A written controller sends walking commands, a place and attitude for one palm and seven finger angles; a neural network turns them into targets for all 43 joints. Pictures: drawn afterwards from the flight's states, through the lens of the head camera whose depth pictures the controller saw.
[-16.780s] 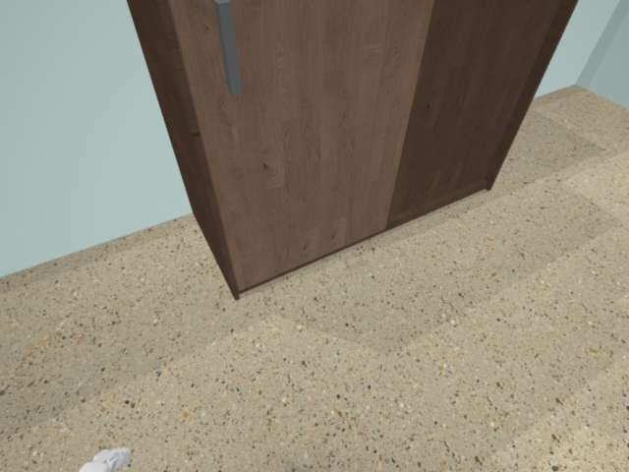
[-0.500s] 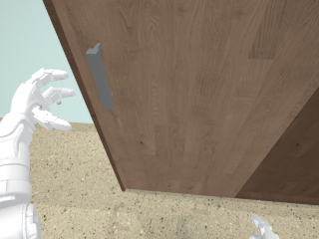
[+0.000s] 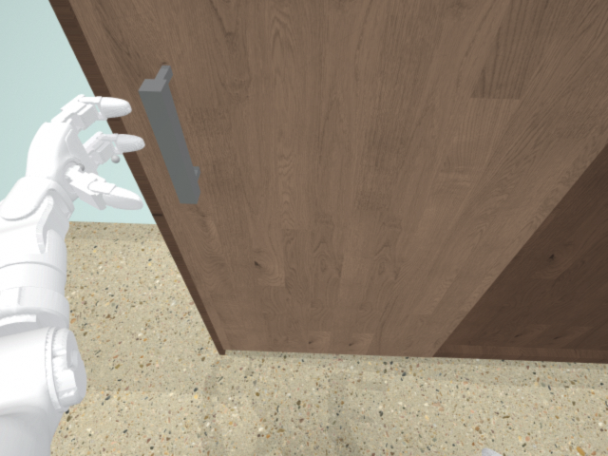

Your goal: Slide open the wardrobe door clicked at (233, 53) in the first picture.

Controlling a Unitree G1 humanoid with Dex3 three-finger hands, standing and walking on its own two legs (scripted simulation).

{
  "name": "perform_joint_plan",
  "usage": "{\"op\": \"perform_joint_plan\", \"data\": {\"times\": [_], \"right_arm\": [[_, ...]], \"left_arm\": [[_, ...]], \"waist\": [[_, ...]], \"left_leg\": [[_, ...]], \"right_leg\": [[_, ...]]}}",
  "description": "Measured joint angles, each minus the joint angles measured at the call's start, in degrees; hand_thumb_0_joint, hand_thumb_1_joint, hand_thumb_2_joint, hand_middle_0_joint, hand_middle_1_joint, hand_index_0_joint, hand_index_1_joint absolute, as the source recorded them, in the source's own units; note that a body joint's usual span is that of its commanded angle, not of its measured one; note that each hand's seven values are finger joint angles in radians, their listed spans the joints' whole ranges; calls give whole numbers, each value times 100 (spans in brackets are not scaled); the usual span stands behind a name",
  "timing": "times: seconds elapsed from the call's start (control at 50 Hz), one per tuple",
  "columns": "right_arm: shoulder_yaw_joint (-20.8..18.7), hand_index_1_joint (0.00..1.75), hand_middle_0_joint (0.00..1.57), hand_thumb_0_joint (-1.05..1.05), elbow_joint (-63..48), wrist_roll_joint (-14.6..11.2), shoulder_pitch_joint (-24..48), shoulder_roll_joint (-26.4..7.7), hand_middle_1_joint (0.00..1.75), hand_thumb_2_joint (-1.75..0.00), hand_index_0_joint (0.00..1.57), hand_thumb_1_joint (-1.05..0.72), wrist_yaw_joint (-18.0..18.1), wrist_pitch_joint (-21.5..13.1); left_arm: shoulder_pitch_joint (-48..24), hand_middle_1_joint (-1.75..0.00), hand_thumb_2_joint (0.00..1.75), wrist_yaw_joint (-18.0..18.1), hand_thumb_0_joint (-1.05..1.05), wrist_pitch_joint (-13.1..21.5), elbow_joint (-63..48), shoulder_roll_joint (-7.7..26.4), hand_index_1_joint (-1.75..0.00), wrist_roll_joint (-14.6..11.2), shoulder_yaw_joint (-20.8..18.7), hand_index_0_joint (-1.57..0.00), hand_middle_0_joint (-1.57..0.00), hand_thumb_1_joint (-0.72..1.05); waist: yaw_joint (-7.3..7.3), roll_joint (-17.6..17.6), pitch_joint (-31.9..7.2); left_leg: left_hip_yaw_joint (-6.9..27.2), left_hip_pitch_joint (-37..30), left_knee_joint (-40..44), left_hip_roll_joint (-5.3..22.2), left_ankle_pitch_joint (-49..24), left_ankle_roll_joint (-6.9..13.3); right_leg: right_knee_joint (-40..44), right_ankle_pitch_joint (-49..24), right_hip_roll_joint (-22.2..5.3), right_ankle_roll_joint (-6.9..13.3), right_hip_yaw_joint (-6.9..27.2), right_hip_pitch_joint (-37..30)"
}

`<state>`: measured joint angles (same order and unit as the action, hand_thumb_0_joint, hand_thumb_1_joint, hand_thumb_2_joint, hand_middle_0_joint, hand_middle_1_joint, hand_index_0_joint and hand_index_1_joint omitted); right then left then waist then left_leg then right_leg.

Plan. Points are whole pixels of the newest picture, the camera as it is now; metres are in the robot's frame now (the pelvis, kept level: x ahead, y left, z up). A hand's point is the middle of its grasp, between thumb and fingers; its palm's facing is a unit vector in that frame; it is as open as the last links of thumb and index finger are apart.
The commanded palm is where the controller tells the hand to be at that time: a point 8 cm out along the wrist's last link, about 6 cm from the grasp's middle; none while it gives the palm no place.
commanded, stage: move the hooked fingers beside the handle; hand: left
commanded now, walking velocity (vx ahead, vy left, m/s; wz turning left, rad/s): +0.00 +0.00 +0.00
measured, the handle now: (178, 139) +0.49 +0.17 +0.16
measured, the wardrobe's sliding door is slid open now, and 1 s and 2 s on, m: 0.00 0.00 0.00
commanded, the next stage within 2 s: feel for the door with the fingertips in 0.78 s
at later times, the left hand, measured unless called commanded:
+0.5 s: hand (108, 163) +0.43 +0.25 +0.16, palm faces -0.02 -1.00 -0.01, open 14.0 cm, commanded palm +0.41 +0.29 +0.16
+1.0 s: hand (123, 157) +0.44 +0.22 +0.17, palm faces -0.05 -1.00 +0.01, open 14.0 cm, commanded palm +0.41 +0.27 +0.16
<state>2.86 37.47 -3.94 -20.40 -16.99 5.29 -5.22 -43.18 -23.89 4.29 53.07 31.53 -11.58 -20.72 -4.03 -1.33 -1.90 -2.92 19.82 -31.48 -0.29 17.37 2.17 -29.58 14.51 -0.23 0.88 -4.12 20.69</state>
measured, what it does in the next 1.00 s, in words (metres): stands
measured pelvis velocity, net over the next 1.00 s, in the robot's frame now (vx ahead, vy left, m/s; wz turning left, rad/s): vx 0.01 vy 0.00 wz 0.01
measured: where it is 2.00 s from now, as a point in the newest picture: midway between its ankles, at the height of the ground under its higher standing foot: outside the picture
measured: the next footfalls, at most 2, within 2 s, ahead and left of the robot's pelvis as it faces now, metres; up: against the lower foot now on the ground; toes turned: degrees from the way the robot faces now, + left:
none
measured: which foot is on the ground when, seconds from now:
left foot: down 0.00-1.00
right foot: down 0.00-1.00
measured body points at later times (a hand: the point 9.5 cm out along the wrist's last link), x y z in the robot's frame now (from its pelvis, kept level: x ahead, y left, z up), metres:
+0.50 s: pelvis +0.01 +0.00 +0.00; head +0.04 +0.01 +0.45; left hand +0.43 +0.30 +0.16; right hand +0.09 -0.26 -0.10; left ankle -0.02 +0.09 -0.73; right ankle +0.00 -0.11 -0.73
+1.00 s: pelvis +0.01 +0.00 +0.00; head +0.03 +0.00 +0.45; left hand +0.43 +0.28 +0.17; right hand +0.08 -0.27 -0.11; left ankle -0.02 +0.09 -0.73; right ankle +0.00 -0.11 -0.73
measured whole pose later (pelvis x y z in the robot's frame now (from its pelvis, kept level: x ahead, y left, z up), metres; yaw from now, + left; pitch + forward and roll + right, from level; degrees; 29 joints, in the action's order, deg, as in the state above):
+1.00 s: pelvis +0.01 +0.00 +0.00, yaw +0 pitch +6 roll -1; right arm 2.8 37.6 -4.3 -20.2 -16.6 5.2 -3.0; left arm -42.2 -22.9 4.3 50.6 28.9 -13.3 -18.6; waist -3.3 -1.3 -2.8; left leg -2.5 19.4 -31.7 -0.3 18.0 2.3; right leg -29.1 14.9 -0.2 0.8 -4.5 19.8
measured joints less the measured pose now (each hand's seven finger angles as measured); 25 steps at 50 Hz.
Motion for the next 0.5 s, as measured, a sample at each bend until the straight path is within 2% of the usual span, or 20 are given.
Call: {"op": "perform_joint_plan", "data": {"times": [0.14,0.22,0.32,0.4,0.5], "right_arm": [[-22,30,20,1,23,24,-113,8,30,-89,20,-90,-32,128],[-43,30,20,1,-35,16,-149,19,30,-89,20,-90,-58,187],[-70,30,20,1,-64,8,-141,24,30,-89,20,-90,-69,209],[-42,30,20,1,-46,-8,-44,44,30,-89,20,-90,-49,224],[-46,30,20,1,-129,-14,62,38,30,-89,20,-90,-42,195]], "left_arm": [[11,-122,30,-66,-2,155,78,-48,-121,-36,-109,-32,-32,-50],[163,-122,30,12,-2,110,15,10,-121,12,-184,-32,-33,-50],[397,-121,30,3,-2,83,-343,-69,-120,-57,-136,-31,-31,-50],[371,-120,30,-36,-2,38,-347,-101,-120,-119,-137,-31,-31,-50],[323,-120,30,28,-2,-60,-346,-73,-120,-46,-15,-30,-30,-50]], "waist": [[-24,14,-79],[-36,17,-106],[22,5,-96],[48,36,-107],[54,24,-101]], "left_leg": [[-56,42,6,1,44,23],[-73,26,15,10,63,25],[-58,-25,30,13,72,29],[-32,-57,22,14,82,31],[3,-35,-4,2,79,29]], "right_leg": [[0,23,4,-28,60,65],[20,29,15,-32,78,52],[74,22,20,-40,65,-23],[89,27,22,-37,39,-74],[79,31,9,-37,5,-73]]}}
